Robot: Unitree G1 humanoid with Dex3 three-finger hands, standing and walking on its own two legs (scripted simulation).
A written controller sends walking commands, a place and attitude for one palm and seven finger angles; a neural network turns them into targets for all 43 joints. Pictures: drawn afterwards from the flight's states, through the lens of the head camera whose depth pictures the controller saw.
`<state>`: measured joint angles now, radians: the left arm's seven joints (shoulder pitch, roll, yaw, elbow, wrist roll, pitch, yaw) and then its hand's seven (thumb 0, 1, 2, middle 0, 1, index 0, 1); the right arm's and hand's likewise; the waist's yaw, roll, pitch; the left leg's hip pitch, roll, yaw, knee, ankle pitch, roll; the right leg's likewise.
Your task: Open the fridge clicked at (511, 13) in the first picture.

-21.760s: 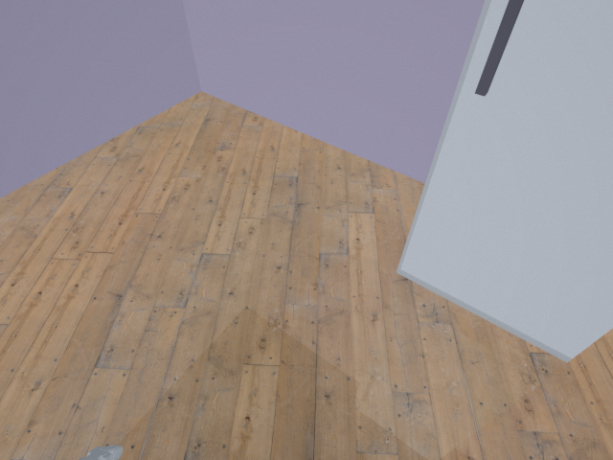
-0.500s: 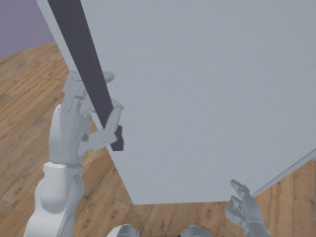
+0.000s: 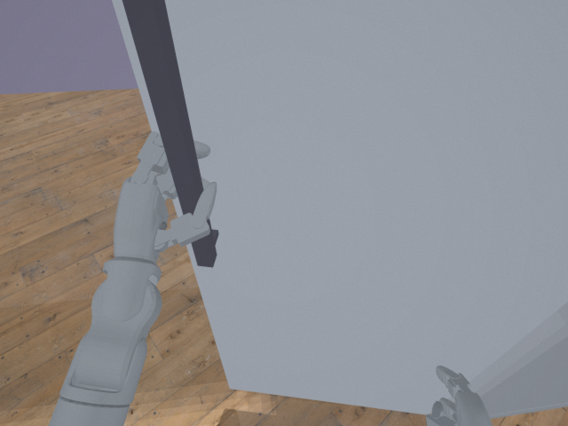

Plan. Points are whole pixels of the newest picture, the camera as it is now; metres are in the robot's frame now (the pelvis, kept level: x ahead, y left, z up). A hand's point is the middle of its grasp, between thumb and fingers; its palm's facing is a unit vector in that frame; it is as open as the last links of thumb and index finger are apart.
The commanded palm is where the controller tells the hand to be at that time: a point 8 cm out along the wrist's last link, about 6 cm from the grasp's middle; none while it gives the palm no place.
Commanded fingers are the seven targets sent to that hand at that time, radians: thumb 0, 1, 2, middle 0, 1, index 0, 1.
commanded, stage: stop walking and hold the door back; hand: left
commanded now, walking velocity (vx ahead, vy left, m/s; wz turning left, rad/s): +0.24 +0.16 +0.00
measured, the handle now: (188, 146) +0.33 +0.15 +0.26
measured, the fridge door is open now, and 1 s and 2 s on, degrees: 76 74 72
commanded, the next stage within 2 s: loosen the grip on the handle in 0.86 s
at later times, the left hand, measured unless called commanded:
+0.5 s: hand (207, 191) +0.32 +0.14 +0.20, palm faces +0.15 -0.97 -0.21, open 6.0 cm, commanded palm +0.29 +0.20 +0.18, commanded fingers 0.00 0.90 0.90 -0.45 -1.40 -0.45 -1.40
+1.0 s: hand (203, 199) +0.31 +0.14 +0.20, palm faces +0.10 -0.98 -0.20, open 6.2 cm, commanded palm +0.28 +0.18 +0.19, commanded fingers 0.00 0.54 0.73 -0.45 -1.40 -0.45 -1.40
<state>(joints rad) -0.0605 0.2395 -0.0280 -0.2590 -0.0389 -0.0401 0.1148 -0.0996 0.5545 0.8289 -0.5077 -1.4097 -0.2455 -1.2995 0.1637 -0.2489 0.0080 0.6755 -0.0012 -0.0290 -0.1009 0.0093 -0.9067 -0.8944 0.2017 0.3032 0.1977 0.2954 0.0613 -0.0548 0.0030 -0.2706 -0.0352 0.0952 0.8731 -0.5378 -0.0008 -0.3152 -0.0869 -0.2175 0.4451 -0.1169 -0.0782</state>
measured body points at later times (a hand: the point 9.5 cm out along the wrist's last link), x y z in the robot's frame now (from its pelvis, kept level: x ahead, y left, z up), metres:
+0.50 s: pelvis -0.11 -0.01 -0.02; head -0.10 -0.04 +0.43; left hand +0.31 +0.19 +0.21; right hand -0.03 -0.29 -0.14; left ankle -0.09 +0.10 -0.73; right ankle -0.01 -0.17 -0.74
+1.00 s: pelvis -0.11 +0.00 -0.01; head -0.10 +0.00 +0.44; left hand +0.30 +0.19 +0.21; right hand +0.03 -0.27 -0.10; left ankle -0.08 +0.10 -0.74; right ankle -0.06 -0.13 -0.74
